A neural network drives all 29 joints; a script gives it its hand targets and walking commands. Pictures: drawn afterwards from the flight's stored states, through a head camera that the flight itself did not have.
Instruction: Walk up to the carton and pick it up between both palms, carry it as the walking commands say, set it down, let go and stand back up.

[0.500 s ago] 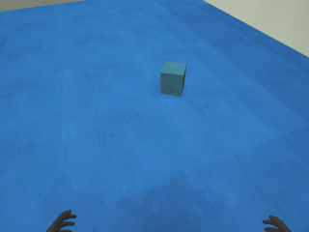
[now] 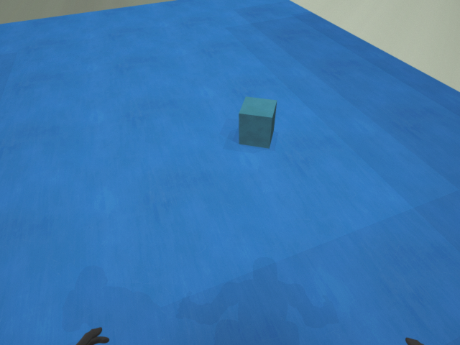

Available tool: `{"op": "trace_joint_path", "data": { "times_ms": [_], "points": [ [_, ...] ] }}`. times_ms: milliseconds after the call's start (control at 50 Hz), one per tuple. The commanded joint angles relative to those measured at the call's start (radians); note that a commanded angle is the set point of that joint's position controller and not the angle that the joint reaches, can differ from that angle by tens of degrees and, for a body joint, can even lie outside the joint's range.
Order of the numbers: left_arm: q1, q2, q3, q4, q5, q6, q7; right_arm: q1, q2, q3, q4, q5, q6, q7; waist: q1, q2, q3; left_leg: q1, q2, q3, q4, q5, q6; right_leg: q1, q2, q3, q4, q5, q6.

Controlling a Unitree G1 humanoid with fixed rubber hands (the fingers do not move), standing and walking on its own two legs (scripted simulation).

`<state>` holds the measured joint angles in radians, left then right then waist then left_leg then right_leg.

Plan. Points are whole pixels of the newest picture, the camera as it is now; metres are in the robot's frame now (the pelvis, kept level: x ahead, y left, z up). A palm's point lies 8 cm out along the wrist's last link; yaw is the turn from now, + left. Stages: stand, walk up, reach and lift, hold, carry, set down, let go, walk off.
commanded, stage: stand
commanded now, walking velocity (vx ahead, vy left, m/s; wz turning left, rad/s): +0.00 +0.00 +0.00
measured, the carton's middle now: (257, 122) +1.59 -0.08 -0.65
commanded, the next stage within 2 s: walk up in 1.26 s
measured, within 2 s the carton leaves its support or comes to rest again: neither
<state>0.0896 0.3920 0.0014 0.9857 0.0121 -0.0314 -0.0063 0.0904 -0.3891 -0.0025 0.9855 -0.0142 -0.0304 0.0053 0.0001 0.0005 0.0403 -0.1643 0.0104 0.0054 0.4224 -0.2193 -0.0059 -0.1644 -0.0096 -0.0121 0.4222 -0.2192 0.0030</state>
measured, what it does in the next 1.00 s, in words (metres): stands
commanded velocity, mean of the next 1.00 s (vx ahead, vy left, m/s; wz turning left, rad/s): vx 0.00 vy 0.00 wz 0.00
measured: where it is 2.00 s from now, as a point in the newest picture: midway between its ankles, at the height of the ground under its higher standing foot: outside the picture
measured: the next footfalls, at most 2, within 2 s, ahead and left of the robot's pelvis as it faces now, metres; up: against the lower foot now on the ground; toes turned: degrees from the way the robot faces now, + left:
left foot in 2.00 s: +0.36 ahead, +0.09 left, +0.00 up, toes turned +3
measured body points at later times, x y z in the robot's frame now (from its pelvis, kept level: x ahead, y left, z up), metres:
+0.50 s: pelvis +0.00 +0.00 +0.00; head +0.01 +0.00 +0.45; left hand +0.11 +0.32 -0.11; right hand +0.11 -0.32 -0.11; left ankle +0.01 +0.12 -0.74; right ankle +0.01 -0.12 -0.74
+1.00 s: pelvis +0.01 +0.00 +0.01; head +0.01 +0.00 +0.45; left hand +0.12 +0.32 -0.11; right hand +0.12 -0.32 -0.11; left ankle +0.01 +0.12 -0.74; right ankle +0.01 -0.12 -0.74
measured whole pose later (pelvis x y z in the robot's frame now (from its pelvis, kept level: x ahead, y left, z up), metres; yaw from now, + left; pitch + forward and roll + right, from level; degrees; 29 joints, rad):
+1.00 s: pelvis +0.01 +0.00 +0.01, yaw +0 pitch -2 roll +0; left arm 0.08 0.40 0.00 1.05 0.01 -0.02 0.00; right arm 0.08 -0.40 -0.01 1.06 -0.01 -0.02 0.00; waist 0.00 0.00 0.04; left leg -0.12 0.01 0.00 0.34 -0.19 -0.01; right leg -0.12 -0.01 -0.01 0.34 -0.19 0.01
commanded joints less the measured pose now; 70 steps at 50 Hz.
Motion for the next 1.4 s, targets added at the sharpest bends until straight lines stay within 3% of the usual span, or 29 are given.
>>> {"op": "trace_joint_path", "data": {
  "times_ms": [0,400,1380],
  "points": [
    [-0.046,0.17,0.032,-0.03,0.0,-0.009,0.005,-0.046,-0.169,-0.033,-0.028,0.001,-0.009,-0.004,0.0,0.001,-0.059,0.012,0.105,-0.096,-0.089,0.106,0.039,0.012,-0.106,0.098,-0.091,0.103,-0.038],
    [-0.045,0.177,0.029,0.019,-0.001,-0.003,0.009,-0.047,-0.175,-0.033,0.026,0.001,-0.002,-0.007,-0.001,0.001,-0.053,0.032,0.113,-0.096,-0.126,0.109,0.034,0.029,-0.114,0.098,-0.129,0.107,-0.032],
    [-0.04,0.18,0.036,0.027,-0.002,0.005,0.013,-0.043,-0.181,-0.038,0.038,0.001,0.005,-0.011,0.0,0.001,-0.06,0.064,0.12,-0.088,-0.14,0.179,0.03,0.063,-0.121,0.092,-0.141,0.175,-0.028]
  ]
}}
